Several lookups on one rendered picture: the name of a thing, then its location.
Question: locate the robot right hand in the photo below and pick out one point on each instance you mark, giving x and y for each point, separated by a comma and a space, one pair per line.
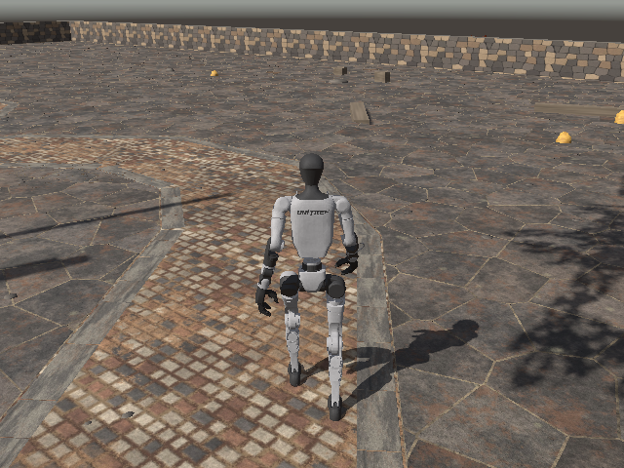
350, 269

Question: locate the left robot upper arm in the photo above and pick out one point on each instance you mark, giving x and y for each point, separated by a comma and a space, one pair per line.
278, 220

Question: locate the robot left hand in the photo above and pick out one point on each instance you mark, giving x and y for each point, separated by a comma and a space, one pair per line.
259, 299

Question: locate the right robot upper arm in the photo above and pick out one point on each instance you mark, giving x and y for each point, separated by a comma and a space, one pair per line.
342, 205

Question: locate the left robot forearm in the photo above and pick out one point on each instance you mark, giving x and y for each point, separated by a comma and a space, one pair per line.
268, 267

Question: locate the robot right foot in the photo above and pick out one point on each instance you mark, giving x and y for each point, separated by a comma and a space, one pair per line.
335, 412

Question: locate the right robot forearm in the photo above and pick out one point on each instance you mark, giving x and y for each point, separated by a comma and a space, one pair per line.
352, 252

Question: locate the humanoid robot head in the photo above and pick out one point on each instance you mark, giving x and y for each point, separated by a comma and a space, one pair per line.
311, 167

